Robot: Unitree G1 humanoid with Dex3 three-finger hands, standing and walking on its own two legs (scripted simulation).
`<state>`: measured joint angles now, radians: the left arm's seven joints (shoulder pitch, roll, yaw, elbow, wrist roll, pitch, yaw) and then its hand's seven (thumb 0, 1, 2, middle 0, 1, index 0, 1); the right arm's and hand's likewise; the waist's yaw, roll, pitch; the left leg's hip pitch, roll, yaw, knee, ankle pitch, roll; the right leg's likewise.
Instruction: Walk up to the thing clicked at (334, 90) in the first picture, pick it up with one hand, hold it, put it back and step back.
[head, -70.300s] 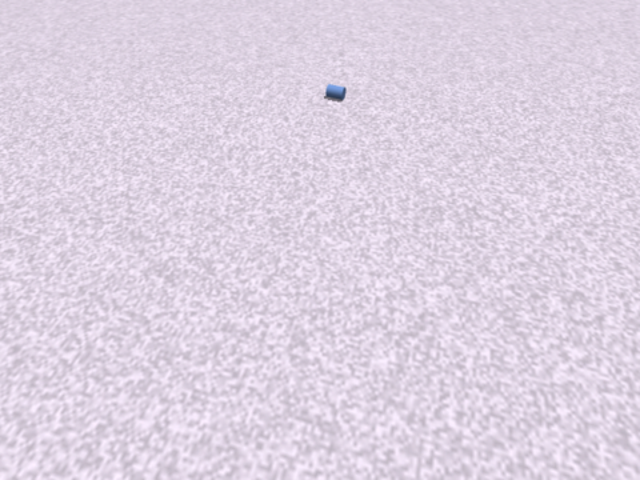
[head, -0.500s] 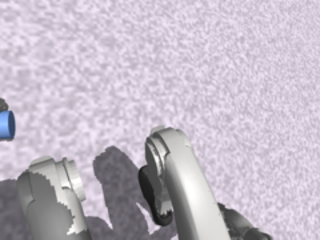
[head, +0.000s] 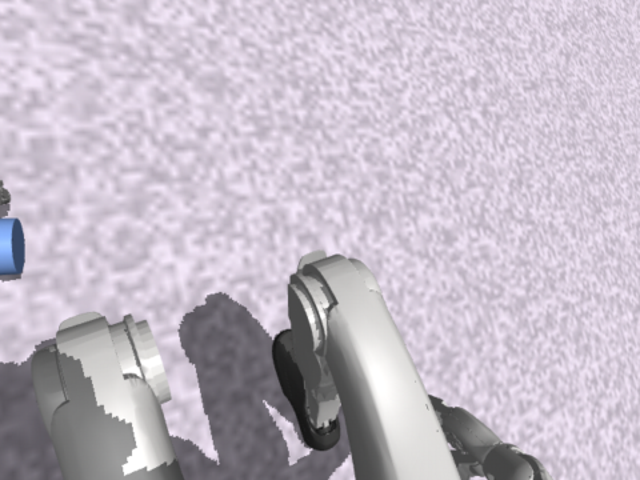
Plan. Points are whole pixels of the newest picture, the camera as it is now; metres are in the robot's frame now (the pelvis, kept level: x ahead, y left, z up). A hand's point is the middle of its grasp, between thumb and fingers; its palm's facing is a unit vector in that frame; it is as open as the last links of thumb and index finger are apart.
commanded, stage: open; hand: left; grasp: from above
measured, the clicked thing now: out of the picture +0.43 +0.30 -0.26
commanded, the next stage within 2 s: withdraw in 0.46 s
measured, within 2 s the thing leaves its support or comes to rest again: neither
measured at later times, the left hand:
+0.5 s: hand out of the picture +0.42 +0.31 -0.23, palm faces -0.49 -0.07 -0.87, open 13.9 cm
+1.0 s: hand out of the picture +0.44 +0.34 -0.11, palm faces -0.29 -0.06 -0.95, open 14.0 cm
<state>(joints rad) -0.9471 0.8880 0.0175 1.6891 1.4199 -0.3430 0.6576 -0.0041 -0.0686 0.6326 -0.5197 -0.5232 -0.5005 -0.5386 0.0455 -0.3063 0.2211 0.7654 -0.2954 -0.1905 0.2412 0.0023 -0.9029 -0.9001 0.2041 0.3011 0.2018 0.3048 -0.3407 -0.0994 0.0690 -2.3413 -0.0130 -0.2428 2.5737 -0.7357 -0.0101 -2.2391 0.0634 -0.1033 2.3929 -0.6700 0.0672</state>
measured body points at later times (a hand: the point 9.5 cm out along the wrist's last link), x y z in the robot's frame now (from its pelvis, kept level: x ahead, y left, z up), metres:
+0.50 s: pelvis +0.00 +0.00 +0.00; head +0.24 +0.12 +0.35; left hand +0.44 +0.31 -0.18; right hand +0.07 -0.27 -0.07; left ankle +0.06 +0.12 -0.26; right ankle +0.12 -0.14 -0.26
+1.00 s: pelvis +0.00 +0.00 +0.04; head +0.21 +0.09 +0.42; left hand +0.45 +0.34 -0.05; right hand +0.10 -0.26 -0.07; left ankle +0.06 +0.12 -0.26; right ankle +0.12 -0.14 -0.26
